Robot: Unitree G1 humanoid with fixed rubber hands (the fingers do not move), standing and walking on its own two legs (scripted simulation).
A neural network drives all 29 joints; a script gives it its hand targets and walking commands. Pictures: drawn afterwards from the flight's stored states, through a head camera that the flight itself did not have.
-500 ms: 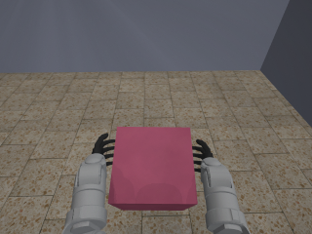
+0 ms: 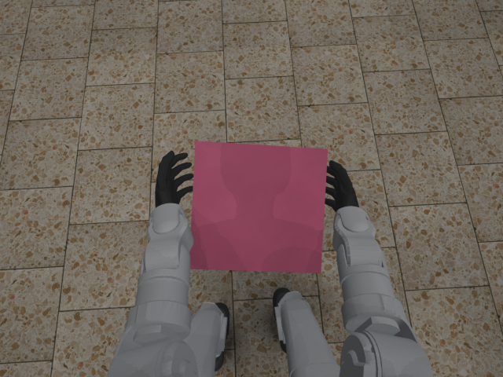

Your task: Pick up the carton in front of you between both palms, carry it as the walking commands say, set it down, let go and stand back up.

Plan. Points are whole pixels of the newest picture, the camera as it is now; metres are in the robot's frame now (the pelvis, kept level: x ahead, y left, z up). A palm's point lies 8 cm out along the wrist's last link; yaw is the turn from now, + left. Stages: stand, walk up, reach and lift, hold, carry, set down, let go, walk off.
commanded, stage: set down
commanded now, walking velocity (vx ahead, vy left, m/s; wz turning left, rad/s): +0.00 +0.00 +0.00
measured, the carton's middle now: (253, 202) +0.39 -0.02 -0.18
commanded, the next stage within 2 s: none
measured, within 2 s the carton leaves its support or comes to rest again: rests again in 1.94 s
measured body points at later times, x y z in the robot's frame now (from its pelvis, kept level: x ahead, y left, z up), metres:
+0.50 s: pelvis -0.04 -0.01 -0.14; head +0.21 -0.04 +0.23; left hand +0.41 +0.11 -0.22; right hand +0.42 -0.19 -0.25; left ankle +0.03 +0.12 -0.67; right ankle +0.07 -0.12 -0.67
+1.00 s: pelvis -0.06 -0.01 -0.25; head +0.26 -0.05 +0.06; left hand +0.43 +0.10 -0.38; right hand +0.44 -0.20 -0.41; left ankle +0.03 +0.12 -0.67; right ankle +0.07 -0.12 -0.67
